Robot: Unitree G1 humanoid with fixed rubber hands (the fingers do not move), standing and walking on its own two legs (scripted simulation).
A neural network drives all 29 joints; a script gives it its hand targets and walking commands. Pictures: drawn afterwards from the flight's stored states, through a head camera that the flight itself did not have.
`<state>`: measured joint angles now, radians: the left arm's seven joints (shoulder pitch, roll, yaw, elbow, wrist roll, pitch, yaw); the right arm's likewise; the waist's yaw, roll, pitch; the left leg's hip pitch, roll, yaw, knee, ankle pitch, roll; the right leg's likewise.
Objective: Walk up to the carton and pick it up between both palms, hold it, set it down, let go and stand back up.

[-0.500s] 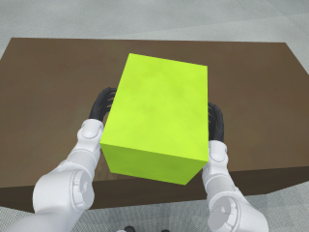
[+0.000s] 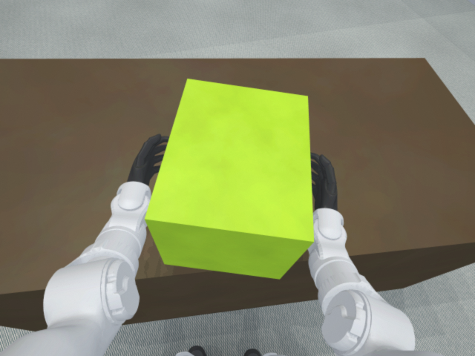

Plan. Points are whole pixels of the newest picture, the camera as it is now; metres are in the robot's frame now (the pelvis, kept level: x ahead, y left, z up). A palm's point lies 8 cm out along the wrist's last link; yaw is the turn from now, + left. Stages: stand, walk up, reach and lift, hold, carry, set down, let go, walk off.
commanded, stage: set down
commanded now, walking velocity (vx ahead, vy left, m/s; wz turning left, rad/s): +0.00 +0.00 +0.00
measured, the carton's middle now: (234, 181) +0.43 -0.02 -0.02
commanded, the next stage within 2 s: none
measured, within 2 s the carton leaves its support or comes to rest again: neither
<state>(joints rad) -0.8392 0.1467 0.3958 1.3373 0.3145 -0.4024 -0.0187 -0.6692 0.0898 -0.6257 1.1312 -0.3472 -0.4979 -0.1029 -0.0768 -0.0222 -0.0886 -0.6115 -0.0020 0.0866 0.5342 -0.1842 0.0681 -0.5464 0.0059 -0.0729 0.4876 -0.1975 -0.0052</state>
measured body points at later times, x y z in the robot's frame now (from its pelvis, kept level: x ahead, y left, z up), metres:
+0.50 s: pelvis +0.00 +0.01 -0.03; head +0.09 +0.03 +0.40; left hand +0.46 +0.20 -0.01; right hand +0.40 -0.23 -0.02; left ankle +0.04 +0.07 -0.73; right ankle +0.01 -0.12 -0.73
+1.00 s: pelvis +0.01 -0.01 +0.00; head +0.05 +0.01 +0.45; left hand +0.47 +0.19 +0.10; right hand +0.41 -0.24 +0.08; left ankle +0.04 +0.07 -0.73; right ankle +0.01 -0.12 -0.73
